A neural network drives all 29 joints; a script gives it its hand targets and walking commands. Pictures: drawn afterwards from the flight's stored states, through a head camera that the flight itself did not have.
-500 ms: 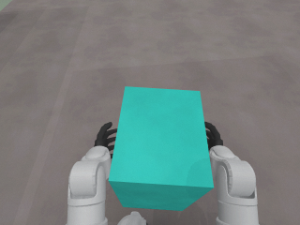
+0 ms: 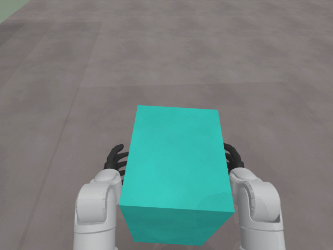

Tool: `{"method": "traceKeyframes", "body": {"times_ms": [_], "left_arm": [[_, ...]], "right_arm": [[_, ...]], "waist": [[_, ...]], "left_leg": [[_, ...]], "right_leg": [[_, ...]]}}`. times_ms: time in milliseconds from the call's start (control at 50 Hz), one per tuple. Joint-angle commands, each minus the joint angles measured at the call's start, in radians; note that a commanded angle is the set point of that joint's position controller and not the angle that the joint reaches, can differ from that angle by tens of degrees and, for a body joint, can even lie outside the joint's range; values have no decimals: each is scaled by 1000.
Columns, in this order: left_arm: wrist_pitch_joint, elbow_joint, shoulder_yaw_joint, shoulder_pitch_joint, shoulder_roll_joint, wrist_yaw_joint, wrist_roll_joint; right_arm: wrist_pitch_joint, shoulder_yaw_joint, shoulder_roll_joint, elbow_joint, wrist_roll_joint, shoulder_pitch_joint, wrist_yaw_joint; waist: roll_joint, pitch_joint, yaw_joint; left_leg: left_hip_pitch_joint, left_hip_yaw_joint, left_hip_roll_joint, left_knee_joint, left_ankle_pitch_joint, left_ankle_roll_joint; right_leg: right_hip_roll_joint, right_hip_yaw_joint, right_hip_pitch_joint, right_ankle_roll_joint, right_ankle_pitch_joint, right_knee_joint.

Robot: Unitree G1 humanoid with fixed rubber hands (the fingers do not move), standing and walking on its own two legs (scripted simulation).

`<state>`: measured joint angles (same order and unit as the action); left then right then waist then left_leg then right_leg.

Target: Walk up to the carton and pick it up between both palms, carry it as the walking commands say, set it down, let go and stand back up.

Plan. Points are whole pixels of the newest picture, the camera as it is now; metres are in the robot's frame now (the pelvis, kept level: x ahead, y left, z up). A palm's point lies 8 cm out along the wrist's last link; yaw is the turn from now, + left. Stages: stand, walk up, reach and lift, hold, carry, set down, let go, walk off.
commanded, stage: carry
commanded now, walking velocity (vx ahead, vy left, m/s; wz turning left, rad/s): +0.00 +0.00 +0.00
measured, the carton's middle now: (172, 181) +0.30 +0.02 +0.02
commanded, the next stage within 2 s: none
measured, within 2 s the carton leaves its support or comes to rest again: neither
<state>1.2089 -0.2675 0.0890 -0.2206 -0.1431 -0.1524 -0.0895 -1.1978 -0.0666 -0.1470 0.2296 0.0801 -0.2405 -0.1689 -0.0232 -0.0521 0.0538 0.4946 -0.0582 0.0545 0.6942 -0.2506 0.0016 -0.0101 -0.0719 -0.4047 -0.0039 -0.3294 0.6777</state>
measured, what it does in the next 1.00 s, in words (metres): walks backwards: left foot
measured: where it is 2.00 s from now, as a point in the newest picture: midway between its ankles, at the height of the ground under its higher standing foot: outside the picture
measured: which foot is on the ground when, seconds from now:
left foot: down 0.00-0.68, up 0.70-0.82, down 0.84-1.00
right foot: down 0.00-0.88, up 0.90-1.00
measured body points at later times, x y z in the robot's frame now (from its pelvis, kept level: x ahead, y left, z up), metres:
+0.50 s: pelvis -0.08 +0.03 +0.00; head -0.10 +0.04 +0.45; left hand +0.20 +0.16 +0.07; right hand +0.20 -0.11 +0.08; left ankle +0.06 +0.12 -0.71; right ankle +0.01 -0.11 -0.71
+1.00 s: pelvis -0.17 +0.05 +0.00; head -0.19 +0.10 +0.45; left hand +0.11 +0.18 +0.04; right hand +0.10 -0.09 +0.06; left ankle -0.18 +0.10 -0.72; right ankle -0.06 -0.10 -0.68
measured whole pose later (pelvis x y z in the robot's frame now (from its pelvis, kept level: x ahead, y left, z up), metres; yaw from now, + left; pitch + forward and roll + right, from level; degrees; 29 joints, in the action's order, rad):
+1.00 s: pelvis -0.17 +0.05 +0.00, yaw -1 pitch +0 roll -2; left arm 1.22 -0.10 0.02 -0.19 -0.14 -0.16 -0.12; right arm -1.16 -0.10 -0.13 0.10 0.06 -0.14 -0.15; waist -0.09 -0.07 0.01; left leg 0.30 -0.11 -0.02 0.69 -0.40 0.09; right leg -0.01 0.03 -0.59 0.03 -0.33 0.87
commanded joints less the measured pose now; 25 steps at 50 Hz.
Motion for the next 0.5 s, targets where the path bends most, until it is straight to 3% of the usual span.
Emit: {"method": "traceKeyframes", "body": {"times_ms": [0,20,40,60,80,100,120,140,180,220,240,260,300,320,340,360,380,400,420,440,460,480], "left_arm": [[-23,-53,-733,-580,-960,284,434],[-31,-5,-699,-501,-984,286,401],[-45,-54,-725,-500,-995,287,419],[-51,-104,-716,-601,-973,286,426],[-45,-79,-710,-620,-1001,287,425],[-44,-59,-693,-580,-986,284,405],[-39,-52,-680,-553,-960,284,392],[-34,-26,-673,-535,-952,279,375],[-34,-24,-665,-541,-956,277,368],[-35,-13,-655,-551,-972,275,359],[-34,-15,-660,-553,-980,276,369],[-39,-47,-656,-561,-953,275,368],[-39,-3,-645,-523,-961,274,353],[-37,-8,-652,-527,-965,270,357],[-46,-65,-661,-556,-956,270,364],[-38,-19,-657,-545,-969,266,357],[-43,-85,-685,-587,-967,265,384],[-44,-85,-674,-580,-973,263,380],[-43,-109,-694,-622,-982,261,394],[-34,-43,-681,-577,-983,263,380],[-35,-48,-682,-548,-963,261,374],[-39,-36,-685,-536,-981,264,373]], "right_arm": [[27,619,-939,70,-315,-440,258],[16,640,-938,77,-321,-446,265],[29,648,-952,99,-335,-433,269],[34,662,-975,100,-361,-539,265],[42,676,-985,158,-373,-634,263],[37,690,-976,139,-376,-608,267],[29,686,-959,137,-374,-600,270],[24,679,-955,105,-370,-594,269],[13,691,-960,97,-379,-591,275],[15,702,-961,131,-394,-661,274],[9,695,-980,84,-390,-586,278],[10,703,-973,105,-401,-633,279],[15,706,-966,111,-409,-645,283],[15,692,-981,94,-411,-626,283],[18,690,-969,99,-405,-607,286],[18,685,-976,87,-405,-634,282],[20,686,-976,103,-410,-597,283],[24,692,-977,144,-425,-666,280],[15,687,-991,98,-416,-598,283],[12,682,-965,105,-413,-636,279],[10,672,-973,52,-400,-546,283],[20,671,-958,95,-403,-603,279]], "waist": [[-11,-421,-56],[-136,-359,-55],[-92,-357,-52],[-60,-317,-51],[-71,-295,-49],[-49,-266,-43],[-64,-235,-44],[-6,-235,-42],[-20,-212,-41],[-14,-244,-34],[15,-245,-38],[-22,-236,-40],[-26,-232,-40],[-9,-274,-40],[-40,-249,-40],[-16,-275,-42],[-19,-281,-42],[-1,-319,-41],[23,-266,-40],[81,-275,-39],[107,-315,-39],[164,-306,-31]], "left_leg": [[-102,114,74,-105,44,-43],[-192,62,63,-146,-18,-49],[-293,55,63,-161,5,-29],[-291,60,64,-188,17,-14],[-310,75,68,-200,49,-10],[-272,106,82,-238,-68,7],[-231,96,73,-250,-151,4],[-194,136,95,-297,-222,12],[-145,146,104,-349,-268,3],[-126,184,125,-368,-283,7],[-142,135,96,-344,-228,-5],[-134,103,66,-312,-221,-4],[-174,76,46,-281,-227,-4],[-220,37,29,-225,-202,-3],[-220,34,23,-213,-176,4],[-261,12,7,-178,-130,8],[-249,28,15,-199,-151,18],[-284,33,19,-207,-141,27],[-230,56,30,-264,-211,21],[-231,94,50,-308,-306,19],[-230,132,82,-366,-362,28],[-163,160,110,-440,-411,23]], "right_leg": [[-279,358,275,-54,132,-305],[-277,287,141,-79,169,-264],[-249,235,47,-57,85,-274],[-218,178,17,-17,-7,-293],[-194,154,-18,-4,-103,-300],[-157,128,-31,12,-209,-309],[-148,126,-51,7,-317,-317],[-129,107,-29,3,-317,-282],[-90,74,-4,12,-246,-230],[-84,89,62,5,-207,-237],[-109,110,40,-10,-214,-248],[-108,102,25,-9,-277,-264],[-108,128,-40,-12,-348,-317],[-140,156,-79,-20,-392,-359],[-144,148,-92,-15,-395,-359],[-127,117,-99,-12,-350,-348],[-119,102,-87,-15,-348,-338],[-104,81,-70,-7,-305,-316],[-82,73,-86,-18,-330,-274],[-50,70,-94,-21,-346,-245],[-25,54,-63,-21,-314,-171],[19,-1,-5,-13,-251,-80]]}}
